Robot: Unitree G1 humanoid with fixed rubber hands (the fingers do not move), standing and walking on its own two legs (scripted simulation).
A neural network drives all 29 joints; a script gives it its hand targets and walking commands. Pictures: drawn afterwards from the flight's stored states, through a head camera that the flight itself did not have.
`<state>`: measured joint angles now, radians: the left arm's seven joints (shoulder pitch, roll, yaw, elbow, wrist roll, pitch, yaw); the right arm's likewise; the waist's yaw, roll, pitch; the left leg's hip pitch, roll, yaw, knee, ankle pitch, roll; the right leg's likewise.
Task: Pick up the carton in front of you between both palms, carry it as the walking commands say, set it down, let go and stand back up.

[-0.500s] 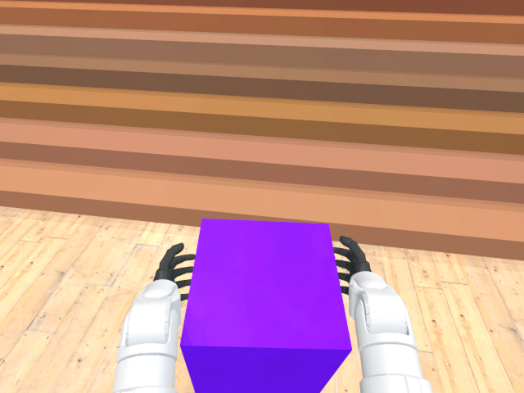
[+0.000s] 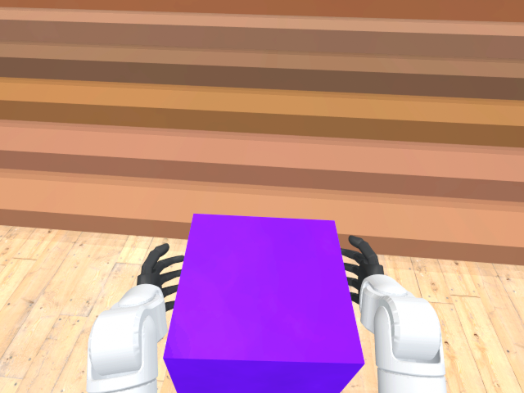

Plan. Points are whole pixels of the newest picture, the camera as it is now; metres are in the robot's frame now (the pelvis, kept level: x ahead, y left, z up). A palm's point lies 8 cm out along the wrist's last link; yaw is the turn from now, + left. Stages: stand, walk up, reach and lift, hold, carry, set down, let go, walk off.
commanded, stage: carry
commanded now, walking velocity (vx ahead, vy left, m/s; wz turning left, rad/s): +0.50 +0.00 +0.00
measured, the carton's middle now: (258, 320) +0.26 +0.01 +0.00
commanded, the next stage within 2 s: none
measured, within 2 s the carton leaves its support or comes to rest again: neither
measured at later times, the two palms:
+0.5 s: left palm (206, 160) +0.57 +0.12 +0.08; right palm (346, 151) +0.60 -0.18 +0.07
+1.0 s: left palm (208, 47) +1.01 +0.15 +0.15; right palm (310, 44) +1.01 -0.15 +0.16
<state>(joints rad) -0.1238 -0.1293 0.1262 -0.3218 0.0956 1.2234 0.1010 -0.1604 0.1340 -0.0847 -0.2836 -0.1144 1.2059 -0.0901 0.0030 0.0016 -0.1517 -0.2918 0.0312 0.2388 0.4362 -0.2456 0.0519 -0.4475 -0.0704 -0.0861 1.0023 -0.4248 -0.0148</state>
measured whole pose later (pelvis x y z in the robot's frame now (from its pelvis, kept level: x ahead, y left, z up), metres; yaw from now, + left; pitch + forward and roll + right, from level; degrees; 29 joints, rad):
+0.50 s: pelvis +0.31 -0.05 +0.01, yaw +3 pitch +6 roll +1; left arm -0.13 -0.13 0.10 -0.33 0.10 1.17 0.10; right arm -0.17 0.13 -0.10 -0.33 -0.11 1.18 -0.09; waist 0.03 0.01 -0.05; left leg -0.59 0.10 0.11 0.97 -0.26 0.01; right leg -0.23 -0.04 -0.25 0.33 -0.20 -0.07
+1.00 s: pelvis +0.63 +0.01 +0.00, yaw +0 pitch +6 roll -1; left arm -0.78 0.01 0.22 -0.09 0.06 1.35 0.14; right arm -0.78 0.00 -0.24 -0.08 -0.03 1.32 -0.15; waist -0.04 -0.02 0.04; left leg -0.30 0.02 0.22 0.45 -0.26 0.08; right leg -0.68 -0.08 -0.05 1.03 -0.27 -0.04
